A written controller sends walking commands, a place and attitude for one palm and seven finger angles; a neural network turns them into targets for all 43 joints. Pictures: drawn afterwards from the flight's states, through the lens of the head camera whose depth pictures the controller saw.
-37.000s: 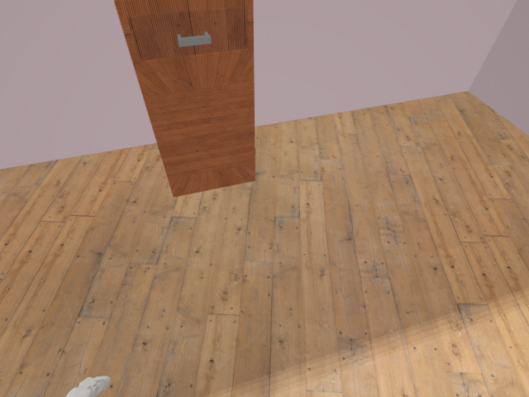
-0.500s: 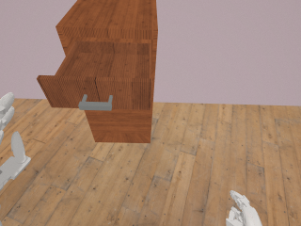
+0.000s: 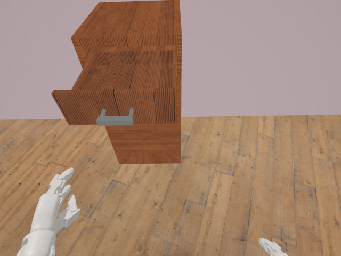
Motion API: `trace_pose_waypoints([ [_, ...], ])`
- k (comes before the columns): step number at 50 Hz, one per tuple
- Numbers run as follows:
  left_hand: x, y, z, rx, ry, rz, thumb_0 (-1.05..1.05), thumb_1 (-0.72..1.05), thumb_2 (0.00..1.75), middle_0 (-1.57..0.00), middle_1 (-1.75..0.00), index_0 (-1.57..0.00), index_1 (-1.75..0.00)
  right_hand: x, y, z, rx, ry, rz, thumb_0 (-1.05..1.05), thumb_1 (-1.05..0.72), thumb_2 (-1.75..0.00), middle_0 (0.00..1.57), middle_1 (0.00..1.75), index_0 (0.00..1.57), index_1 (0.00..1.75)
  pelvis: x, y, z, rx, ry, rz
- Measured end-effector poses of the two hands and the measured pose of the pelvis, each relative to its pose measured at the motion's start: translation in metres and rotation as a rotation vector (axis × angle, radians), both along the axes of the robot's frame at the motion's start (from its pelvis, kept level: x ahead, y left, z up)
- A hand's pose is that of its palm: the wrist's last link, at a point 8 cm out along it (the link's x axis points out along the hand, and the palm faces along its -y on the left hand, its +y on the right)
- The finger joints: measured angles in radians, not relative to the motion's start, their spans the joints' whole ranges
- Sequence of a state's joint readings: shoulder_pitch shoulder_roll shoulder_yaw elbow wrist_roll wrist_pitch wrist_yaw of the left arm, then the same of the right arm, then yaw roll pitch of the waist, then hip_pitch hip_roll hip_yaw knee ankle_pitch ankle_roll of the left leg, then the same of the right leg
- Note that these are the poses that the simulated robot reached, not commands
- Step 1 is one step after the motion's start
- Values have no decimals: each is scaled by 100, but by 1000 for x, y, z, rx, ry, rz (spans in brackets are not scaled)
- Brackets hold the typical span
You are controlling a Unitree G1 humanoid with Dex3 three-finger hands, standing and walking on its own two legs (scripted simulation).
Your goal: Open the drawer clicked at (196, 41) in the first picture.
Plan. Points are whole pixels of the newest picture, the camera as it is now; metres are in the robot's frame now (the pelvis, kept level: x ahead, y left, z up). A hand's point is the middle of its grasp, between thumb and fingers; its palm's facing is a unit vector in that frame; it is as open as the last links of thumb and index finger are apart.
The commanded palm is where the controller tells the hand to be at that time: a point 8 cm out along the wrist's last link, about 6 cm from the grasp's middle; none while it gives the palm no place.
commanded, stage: let the arm hang, fingers relaxed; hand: left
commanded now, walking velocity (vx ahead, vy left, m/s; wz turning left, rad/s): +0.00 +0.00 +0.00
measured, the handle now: (116, 116) +0.52 +0.21 +0.02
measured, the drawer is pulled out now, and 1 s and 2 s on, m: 0.30 0.30 0.30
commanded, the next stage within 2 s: look to check the result in 0.98 s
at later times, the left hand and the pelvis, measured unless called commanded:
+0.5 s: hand out of the picture -0.02 +0.20 -0.15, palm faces +0.03 -0.97 -0.25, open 7.3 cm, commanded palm none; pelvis -0.01 +0.01 +0.02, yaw +0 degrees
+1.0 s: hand out of the picture -0.02 +0.16 -0.16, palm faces +0.03 -0.99 -0.17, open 7.4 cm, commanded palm none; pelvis -0.01 +0.01 +0.02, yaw -1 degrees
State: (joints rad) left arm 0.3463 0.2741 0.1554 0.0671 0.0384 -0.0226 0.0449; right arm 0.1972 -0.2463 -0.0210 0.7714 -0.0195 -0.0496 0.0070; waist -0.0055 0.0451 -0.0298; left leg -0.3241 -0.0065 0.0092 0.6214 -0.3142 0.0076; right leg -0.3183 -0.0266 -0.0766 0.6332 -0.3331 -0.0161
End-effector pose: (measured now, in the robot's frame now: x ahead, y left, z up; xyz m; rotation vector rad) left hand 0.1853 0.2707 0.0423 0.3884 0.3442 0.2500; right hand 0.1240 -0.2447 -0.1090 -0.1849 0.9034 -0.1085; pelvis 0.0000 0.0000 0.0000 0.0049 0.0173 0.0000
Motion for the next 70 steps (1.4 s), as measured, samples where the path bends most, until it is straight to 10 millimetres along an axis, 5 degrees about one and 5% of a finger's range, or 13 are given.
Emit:
trace_pose_waypoints([
  [3, -30, -25, -91, -141, 382, 6, 1, 91, 90, -19, -30, -19, -30, -18, 0, -11, 9, 79, -31, 1, -91, -89, 20, 30, 20, 30, 0, 0, -2, 6, -11, 1],
  [5, -63, -47, -134, -232, 573, 3, 1, 91, 90, -19, -30, -19, -30, -34, 2, -13, 1, 141, -47, 1, -91, -89, 20, 30, 20, 30, 0, -2, -2, 9, -27, 2],
  [7, -97, -67, -163, -315, 725, 10, 1, 91, 90, -20, -30, -19, -30, -53, 3, -11, -14, 209, -58, 1, -91, -89, 20, 30, 20, 30, 0, -3, 0, 9, -41, 2],
  [9, -113, -63, -171, -364, 735, 111, -3, 97, 90, -20, -30, -20, -30, -72, 5, -10, -30, 284, -54, 1, -91, -89, 20, 30, 20, 30, -1, -5, 2, 0, -44, 13],
  [16, -167, -35, -172, -311, 902, 180, -4, 98, 90, -20, -30, -20, -30, -118, 16, -14, -18, 449, -71, 1, -91, -89, 20, 30, 20, 30, -5, -2, 11, -21, -46, 15],
  [27, -217, -26, -162, -275, 1050, 232, 0, 92, 90, -20, -30, -20, -30, -145, 42, -26, 61, 503, -96, 0, -92, -89, 20, 30, 20, 30, -10, 7, 16, -13, -58, -6],
  [41, -209, -56, -173, -346, 1042, 177, 0, 91, 90, -20, -30, -20, -30, -166, 51, -25, 73, 534, -131, 0, -91, -89, 20, 30, 20, 30, -13, 8, 16, -7, -59, -17],
  [50, -208, -56, -173, -343, 1050, 185, 1, 91, 90, -20, -30, -20, -30, -174, 52, -24, 76, 557, -148, 0, -91, -89, 20, 30, 20, 30, -11, 6, 16, -7, -54, -18],
  [70, -198, -60, -171, -335, 1056, 200, 0, 91, 90, -20, -30, -20, -30, -153, 48, -26, 81, 548, -134, 0, -91, -89, 20, 30, 20, 30, 1, 1, 17, -5, -44, -16],
])
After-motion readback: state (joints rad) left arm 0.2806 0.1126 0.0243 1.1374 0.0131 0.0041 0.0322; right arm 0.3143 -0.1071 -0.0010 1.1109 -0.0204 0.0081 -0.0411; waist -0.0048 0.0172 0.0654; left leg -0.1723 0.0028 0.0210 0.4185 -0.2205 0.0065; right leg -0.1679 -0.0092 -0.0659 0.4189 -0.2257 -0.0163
